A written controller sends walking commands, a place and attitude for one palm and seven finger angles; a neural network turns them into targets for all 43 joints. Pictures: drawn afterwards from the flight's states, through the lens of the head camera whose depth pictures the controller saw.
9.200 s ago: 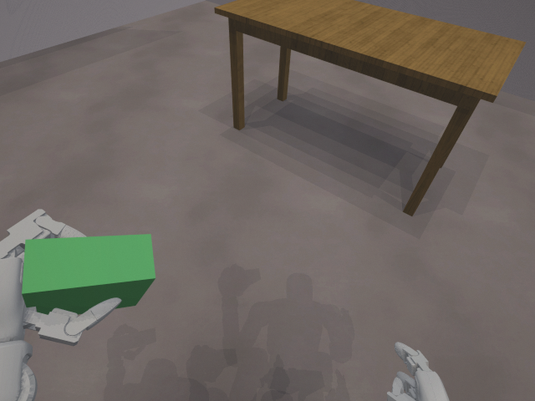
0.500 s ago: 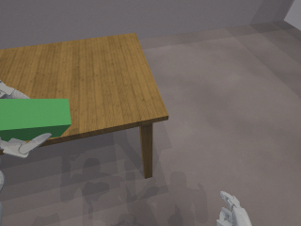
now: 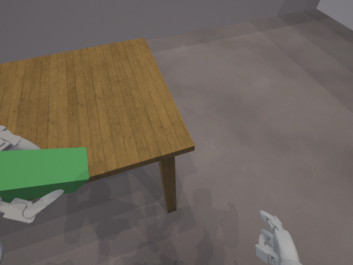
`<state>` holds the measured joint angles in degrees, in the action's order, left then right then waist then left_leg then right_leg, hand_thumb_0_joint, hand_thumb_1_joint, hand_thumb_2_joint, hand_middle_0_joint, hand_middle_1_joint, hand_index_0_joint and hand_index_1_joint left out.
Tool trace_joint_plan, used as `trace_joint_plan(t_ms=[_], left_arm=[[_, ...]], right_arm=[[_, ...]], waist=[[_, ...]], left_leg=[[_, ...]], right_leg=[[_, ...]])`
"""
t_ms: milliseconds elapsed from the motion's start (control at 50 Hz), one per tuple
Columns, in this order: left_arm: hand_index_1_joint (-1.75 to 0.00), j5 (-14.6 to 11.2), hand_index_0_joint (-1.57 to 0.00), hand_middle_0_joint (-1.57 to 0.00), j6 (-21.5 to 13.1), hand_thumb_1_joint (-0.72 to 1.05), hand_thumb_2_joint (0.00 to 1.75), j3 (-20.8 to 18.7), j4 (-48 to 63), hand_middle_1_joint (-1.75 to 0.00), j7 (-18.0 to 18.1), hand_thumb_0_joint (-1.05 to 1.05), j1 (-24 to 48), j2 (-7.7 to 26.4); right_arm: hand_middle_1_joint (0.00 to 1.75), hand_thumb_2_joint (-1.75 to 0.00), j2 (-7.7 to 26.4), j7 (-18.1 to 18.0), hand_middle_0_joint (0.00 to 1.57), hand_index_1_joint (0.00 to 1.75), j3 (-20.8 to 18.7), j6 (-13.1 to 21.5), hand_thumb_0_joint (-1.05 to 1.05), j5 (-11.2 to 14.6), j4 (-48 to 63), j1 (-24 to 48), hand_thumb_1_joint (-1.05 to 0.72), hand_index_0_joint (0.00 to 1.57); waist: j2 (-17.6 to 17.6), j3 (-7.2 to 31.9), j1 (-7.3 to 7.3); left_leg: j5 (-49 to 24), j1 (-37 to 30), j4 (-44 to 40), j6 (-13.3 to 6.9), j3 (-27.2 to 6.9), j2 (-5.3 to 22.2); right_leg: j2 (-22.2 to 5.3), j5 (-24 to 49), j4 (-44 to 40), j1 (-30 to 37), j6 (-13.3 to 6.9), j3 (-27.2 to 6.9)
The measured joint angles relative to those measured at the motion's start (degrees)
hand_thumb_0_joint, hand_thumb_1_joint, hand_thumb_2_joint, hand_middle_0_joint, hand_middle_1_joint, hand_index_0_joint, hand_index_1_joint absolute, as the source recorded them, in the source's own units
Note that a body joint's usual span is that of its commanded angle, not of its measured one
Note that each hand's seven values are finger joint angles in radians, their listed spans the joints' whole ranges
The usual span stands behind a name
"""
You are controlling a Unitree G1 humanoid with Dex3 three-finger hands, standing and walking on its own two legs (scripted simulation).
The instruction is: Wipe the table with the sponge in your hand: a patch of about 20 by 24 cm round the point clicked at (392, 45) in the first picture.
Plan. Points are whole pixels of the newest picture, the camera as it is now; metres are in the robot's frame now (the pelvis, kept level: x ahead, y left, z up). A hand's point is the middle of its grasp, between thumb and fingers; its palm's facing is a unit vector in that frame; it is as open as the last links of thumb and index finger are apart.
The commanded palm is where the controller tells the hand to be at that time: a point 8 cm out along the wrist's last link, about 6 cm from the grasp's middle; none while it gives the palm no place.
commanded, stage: come to a stop and stand still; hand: left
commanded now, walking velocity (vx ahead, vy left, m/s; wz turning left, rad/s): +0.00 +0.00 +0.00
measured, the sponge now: (54, 174) +0.23 +0.22 +0.15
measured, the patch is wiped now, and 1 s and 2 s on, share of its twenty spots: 0.00 0.00 0.00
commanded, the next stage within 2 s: look again from close up in 0.82 s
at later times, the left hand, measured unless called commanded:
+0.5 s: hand out of the picture +0.20 +0.29 +0.15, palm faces +0.38 -0.84 -0.39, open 9.7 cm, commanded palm +0.14 +0.32 +0.17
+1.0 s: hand out of the picture +0.18 +0.29 +0.15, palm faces +0.40 -0.83 -0.39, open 9.7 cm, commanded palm +0.13 +0.32 +0.17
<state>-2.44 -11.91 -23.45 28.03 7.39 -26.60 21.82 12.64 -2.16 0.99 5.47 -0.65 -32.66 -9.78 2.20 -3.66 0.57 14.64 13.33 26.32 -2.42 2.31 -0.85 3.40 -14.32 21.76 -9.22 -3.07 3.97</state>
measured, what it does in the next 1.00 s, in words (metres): shifts its weight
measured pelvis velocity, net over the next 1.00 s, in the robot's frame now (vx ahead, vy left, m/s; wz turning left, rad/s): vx -0.03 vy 0.04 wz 0.01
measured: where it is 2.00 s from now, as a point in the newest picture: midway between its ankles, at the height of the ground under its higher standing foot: outside the picture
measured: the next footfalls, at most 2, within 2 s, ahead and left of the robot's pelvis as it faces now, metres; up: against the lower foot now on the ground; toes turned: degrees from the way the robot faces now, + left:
none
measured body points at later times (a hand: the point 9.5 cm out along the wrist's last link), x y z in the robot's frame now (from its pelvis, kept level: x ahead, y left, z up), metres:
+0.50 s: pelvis -0.02 +0.04 +0.00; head +0.00 +0.06 +0.45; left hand +0.17 +0.33 +0.18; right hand +0.16 -0.19 -0.07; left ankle -0.01 +0.09 -0.74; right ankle -0.03 -0.08 -0.74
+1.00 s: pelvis -0.03 +0.04 +0.00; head -0.01 +0.05 +0.45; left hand +0.16 +0.33 +0.17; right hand +0.15 -0.18 -0.08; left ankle -0.01 +0.09 -0.74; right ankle -0.03 -0.08 -0.74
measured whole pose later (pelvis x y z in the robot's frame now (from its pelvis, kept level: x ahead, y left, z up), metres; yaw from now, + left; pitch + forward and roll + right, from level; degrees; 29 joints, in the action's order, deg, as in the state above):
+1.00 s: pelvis -0.03 +0.04 +0.00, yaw +0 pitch +0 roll -1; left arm -1.7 -9.4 -19.1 25.6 7.5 -26.0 19.4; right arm 11.7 -3.3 1.2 4.4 -1.5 -33.2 -10.9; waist 1.0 -1.8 1.2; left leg 9.3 12.3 20.7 -4.8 3.2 -4.3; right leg 0.0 -10.5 19.5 -9.5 0.1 3.3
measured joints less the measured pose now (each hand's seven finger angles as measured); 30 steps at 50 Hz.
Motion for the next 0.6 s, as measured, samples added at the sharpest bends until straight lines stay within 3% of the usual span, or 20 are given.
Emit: trace_joint_plan(t_ms=[180,420,600], left_arm=[[-1.35,0.59,-0.78,-0.79,3.51,-0.45,1.0,4.97,-3.98,-1.35,-0.74,0.0,1.89,-3.33],[-1.35,-0.35,-0.78,-0.79,2.66,-0.45,1.0,3.05,0.81,-1.35,-0.03,0.0,1.59,-0.85],[-1.35,0.2,-0.78,-0.79,3.39,-0.45,1.01,4.07,-2.46,-1.35,-0.05,0.0,0.48,-2.07]], right_arm=[[0.3,-0.9,-1.29,-0.71,0.2,0.3,1.15,-1.45,0.01,-0.39,0.94,1.72,-0.9,0.2],[0.3,-0.9,-0.54,-0.75,0.2,0.3,0.64,-1.9,0.01,-0.61,1.93,0.66,-0.9,0.2],[0.3,-0.9,-0.53,-1.25,0.2,0.3,0.31,-2.04,0.01,-0.6,0.39,-1.88,-0.9,0.2]], waist=[[-1.13,1.3,1.03],[-2.21,1.15,0.13],[-2.18,1.3,0.52]], left_leg=[[-0.47,-1.09,-1.12,-1.16,0.16,-1.12],[-2.63,-0.55,-2.63,-2.52,0.57,-2.22],[-4.83,-0.92,-5.04,-3.03,1.36,-3.41]], right_leg=[[-1.09,0.32,-0.75,1.01,1.13,-0.12],[-2.2,2.72,-2.41,0.56,2.6,-0.38],[-3.45,3.9,-2.15,-0.39,3.53,-1.09]])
